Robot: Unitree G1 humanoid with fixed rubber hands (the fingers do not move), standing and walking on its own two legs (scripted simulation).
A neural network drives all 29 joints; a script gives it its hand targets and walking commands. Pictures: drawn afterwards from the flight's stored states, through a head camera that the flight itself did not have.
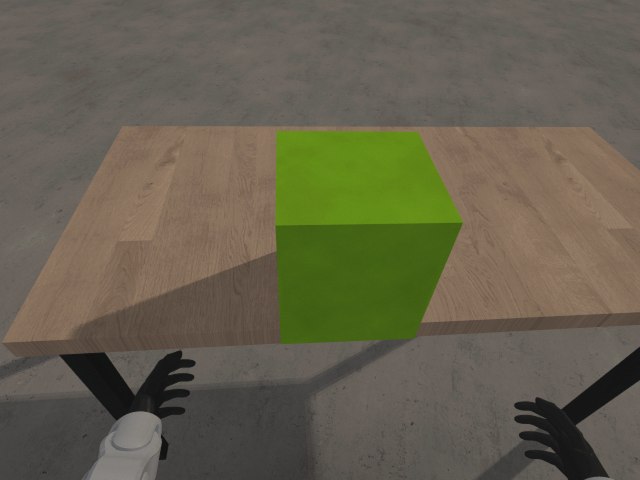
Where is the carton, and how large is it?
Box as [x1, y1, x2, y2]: [275, 131, 462, 343]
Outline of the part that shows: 277,131 275,225 281,343 413,338 462,223 418,133 366,131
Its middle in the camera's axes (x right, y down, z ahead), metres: +0.04 +0.00 +0.58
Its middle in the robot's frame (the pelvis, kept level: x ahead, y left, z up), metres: +0.44 -0.02 +0.06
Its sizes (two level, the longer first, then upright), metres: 0.210 0.200 0.250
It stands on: a table, 0.71 m high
